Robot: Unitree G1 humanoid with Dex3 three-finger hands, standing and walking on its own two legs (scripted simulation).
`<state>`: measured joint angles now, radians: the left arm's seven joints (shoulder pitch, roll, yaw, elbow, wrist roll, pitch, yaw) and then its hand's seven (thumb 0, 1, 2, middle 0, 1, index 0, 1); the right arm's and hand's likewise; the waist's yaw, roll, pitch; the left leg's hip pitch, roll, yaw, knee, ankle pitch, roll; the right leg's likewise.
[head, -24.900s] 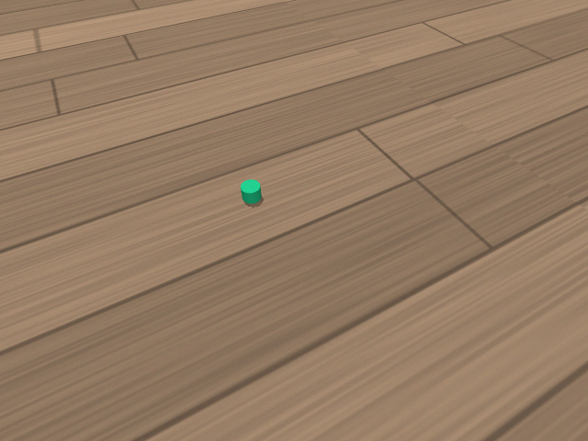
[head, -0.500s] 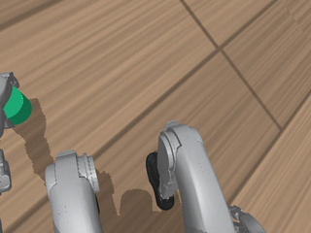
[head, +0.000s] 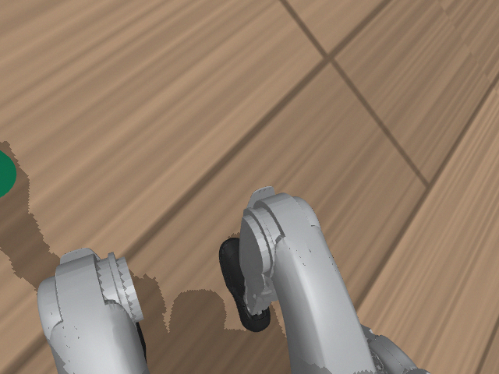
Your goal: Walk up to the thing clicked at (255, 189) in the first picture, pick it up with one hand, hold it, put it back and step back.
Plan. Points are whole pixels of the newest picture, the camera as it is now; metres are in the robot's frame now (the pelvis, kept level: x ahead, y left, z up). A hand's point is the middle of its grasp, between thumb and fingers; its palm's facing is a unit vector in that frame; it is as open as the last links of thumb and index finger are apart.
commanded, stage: rest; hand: left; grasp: from above
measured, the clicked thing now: out of the picture +0.46 +0.29 -0.27
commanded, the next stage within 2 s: open in 0.56 s
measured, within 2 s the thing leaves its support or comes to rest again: neither
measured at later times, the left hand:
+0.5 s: hand out of the picture +0.45 +0.30 -0.24, palm faces -0.47 -0.12 -0.88, open 11.5 cm
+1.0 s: hand out of the picture +0.44 +0.30 -0.25, palm faces -0.48 -0.10 -0.87, open 12.0 cm
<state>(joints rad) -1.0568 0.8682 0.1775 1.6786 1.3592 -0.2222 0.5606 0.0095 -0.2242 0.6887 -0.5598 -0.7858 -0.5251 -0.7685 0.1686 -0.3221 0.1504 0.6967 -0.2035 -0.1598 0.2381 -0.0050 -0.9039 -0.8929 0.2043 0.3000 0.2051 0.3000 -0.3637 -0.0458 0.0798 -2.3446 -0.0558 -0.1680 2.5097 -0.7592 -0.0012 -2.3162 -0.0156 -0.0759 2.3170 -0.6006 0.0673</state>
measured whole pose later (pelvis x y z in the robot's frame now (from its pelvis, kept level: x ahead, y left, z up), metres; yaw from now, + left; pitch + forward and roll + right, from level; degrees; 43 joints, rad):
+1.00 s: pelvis -0.01 +0.00 -0.01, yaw -3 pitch +28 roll -15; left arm -1.12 1.02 0.10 1.84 1.38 -0.26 0.65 0.00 -0.30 0.89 -0.37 -0.98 -0.36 -0.97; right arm 0.14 -0.37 0.27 0.66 -0.25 -0.25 0.28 0.00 -0.90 -0.90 0.20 0.30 0.20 0.30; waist -0.41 -0.12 0.17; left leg -2.32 -0.05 -0.22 2.55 -0.74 0.00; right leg -2.27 0.00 -0.12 2.31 -0.56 0.08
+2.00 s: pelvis -0.01 +0.00 +0.00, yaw -3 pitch +30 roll -15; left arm -1.08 1.02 0.16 1.72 1.35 -0.24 0.60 0.00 -0.49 1.02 -0.09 -1.10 -0.10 -1.09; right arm 0.16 -0.39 0.24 0.63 -0.23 -0.24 0.28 0.00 -0.90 -0.90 0.20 0.30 0.20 0.30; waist -0.40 -0.11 0.17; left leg -2.32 -0.05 -0.22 2.53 -0.74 0.00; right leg -2.27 0.00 -0.13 2.29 -0.56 0.06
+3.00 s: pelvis -0.01 +0.00 +0.03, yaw +3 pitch +37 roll -10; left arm -1.01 0.78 0.11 1.41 1.29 -0.19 0.45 0.00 -0.40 0.96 -0.20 -0.91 -0.18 -0.91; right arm 0.22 -0.28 0.07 0.71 -0.14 -0.06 0.14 0.00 -0.90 -0.90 0.20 0.30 0.21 0.30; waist -0.29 0.01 -0.05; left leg -2.33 -0.06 -0.11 2.39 -0.70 0.01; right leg -2.31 -0.03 -0.03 2.23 -0.57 0.05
